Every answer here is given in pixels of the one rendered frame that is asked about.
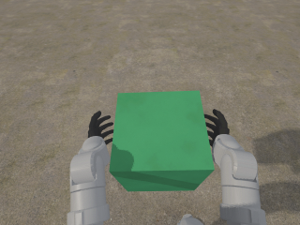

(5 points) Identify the right robot hand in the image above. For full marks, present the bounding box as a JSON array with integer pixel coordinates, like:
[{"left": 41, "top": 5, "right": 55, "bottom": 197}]
[{"left": 204, "top": 109, "right": 230, "bottom": 148}]

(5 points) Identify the robot right shin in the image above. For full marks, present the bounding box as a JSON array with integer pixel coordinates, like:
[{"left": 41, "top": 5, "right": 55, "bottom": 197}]
[{"left": 181, "top": 214, "right": 193, "bottom": 220}]

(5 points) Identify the robot left forearm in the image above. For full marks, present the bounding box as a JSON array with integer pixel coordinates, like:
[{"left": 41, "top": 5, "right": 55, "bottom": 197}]
[{"left": 67, "top": 136, "right": 111, "bottom": 225}]

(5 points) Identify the left robot hand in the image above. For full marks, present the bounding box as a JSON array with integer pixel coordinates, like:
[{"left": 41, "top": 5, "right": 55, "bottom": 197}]
[{"left": 88, "top": 111, "right": 114, "bottom": 145}]

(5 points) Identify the robot right forearm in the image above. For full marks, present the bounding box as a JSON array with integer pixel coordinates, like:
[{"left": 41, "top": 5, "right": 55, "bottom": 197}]
[{"left": 212, "top": 134, "right": 267, "bottom": 225}]

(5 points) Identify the carton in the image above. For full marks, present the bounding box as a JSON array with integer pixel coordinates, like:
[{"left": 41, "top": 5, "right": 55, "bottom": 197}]
[{"left": 109, "top": 90, "right": 215, "bottom": 192}]

